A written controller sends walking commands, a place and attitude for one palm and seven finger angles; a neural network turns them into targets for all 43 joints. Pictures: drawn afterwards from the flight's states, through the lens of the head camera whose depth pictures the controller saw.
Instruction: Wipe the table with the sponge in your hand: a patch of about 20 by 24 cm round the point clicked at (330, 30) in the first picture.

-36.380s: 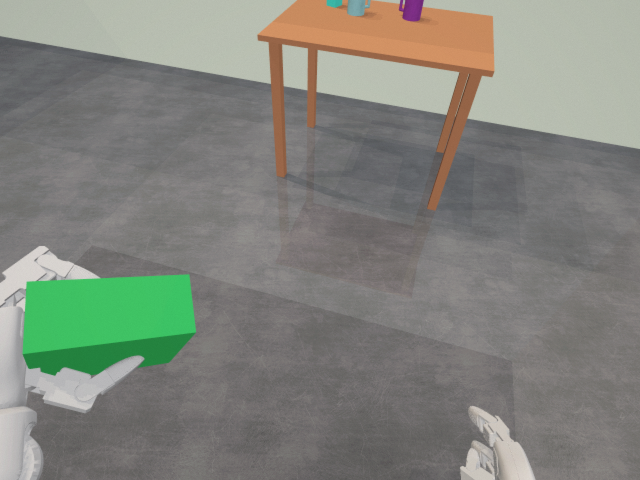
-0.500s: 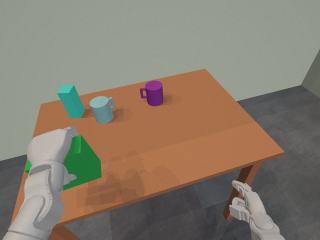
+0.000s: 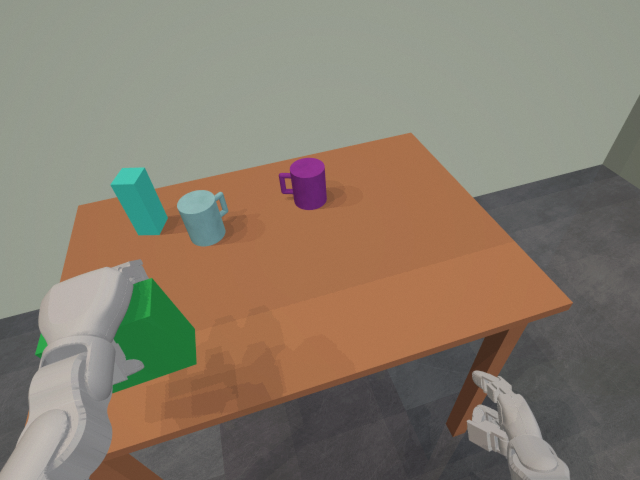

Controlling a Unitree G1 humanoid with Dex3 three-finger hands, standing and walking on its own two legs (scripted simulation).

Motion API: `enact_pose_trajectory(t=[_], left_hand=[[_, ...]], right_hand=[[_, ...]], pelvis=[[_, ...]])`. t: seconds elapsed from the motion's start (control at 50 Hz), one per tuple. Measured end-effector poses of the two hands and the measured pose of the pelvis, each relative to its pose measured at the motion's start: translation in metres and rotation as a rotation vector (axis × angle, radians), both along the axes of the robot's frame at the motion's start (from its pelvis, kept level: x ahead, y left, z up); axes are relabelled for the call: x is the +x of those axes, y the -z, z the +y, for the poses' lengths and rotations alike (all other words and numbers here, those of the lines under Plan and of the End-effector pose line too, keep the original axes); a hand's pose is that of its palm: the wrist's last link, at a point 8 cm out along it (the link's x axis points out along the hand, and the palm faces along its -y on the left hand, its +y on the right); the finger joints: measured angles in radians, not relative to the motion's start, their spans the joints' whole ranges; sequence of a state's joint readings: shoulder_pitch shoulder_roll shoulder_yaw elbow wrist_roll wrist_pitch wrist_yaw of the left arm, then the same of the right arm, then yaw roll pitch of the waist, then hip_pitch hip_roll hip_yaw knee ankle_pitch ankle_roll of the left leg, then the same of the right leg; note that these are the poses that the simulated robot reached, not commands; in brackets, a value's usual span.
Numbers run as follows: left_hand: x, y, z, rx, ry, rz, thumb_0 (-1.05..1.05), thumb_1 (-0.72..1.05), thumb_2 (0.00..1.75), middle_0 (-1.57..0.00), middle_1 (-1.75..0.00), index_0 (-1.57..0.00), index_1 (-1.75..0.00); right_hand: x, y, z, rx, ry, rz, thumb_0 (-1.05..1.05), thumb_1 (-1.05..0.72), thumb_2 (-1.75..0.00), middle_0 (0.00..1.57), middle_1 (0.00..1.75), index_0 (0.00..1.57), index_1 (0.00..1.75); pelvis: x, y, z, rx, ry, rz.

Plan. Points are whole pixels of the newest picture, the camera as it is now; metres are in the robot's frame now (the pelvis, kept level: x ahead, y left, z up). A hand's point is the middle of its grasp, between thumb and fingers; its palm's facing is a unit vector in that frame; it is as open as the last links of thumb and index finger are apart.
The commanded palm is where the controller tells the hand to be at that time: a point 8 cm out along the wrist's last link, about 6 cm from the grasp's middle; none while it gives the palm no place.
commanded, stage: bring the sponge back beside the body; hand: left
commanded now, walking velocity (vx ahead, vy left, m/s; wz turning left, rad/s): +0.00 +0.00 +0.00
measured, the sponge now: (134, 347) +0.23 +0.29 +0.05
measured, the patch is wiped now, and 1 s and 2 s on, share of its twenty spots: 1.00 1.00 1.00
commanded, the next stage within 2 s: step back with the hand held close in 1.28 s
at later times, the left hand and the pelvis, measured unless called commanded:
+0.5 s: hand (100, 348) +0.20 +0.29 +0.11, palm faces +0.09 -0.14 -0.99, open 9.8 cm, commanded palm +0.16 +0.28 +0.18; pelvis -0.01 +0.00 +0.00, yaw +0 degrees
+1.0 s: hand (90, 370) +0.17 +0.28 +0.11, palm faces +0.10 -0.15 -0.98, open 9.8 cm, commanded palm +0.14 +0.28 +0.18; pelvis -0.02 +0.00 +0.00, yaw +0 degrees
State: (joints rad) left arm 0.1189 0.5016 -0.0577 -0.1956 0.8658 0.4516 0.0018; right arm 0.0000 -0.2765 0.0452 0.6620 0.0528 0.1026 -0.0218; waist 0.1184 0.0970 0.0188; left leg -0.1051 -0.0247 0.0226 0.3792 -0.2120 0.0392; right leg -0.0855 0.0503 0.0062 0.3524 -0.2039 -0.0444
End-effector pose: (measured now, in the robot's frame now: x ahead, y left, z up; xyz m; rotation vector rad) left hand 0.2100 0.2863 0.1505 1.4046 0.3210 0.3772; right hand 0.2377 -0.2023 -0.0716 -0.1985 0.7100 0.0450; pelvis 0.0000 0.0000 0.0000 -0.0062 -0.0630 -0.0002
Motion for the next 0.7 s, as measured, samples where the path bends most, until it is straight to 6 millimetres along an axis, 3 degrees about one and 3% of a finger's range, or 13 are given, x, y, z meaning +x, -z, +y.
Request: enact_pose_trajectory(t=[0.32, 0.7], left_hand=[[-0.019, -0.005, -0.003, -0.008, 0.009, -0.017, 0.00, -0.48, 1.06, -0.75, -1.36, -0.76, -1.36], [-0.044, -0.004, -0.001, -0.013, 0.007, -0.006, 0.00, -0.48, 1.06, -0.75, -1.36, -0.77, -1.36]], right_hand=[[0.017, -0.015, 0.025, 0.022, -0.060, -0.064, 0.01, -0.91, -0.90, 0.20, 0.30, 0.21, 0.30], [-0.001, -0.013, 0.019, 0.006, -0.054, -0.057, 0.01, -0.91, -0.90, 0.20, 0.30, 0.21, 0.30]], pelvis=[[-0.004, 0.000, 0.003, -0.001, -0.005, -0.014], [-0.016, 0.001, 0.002, -0.003, -0.001, -0.034]])
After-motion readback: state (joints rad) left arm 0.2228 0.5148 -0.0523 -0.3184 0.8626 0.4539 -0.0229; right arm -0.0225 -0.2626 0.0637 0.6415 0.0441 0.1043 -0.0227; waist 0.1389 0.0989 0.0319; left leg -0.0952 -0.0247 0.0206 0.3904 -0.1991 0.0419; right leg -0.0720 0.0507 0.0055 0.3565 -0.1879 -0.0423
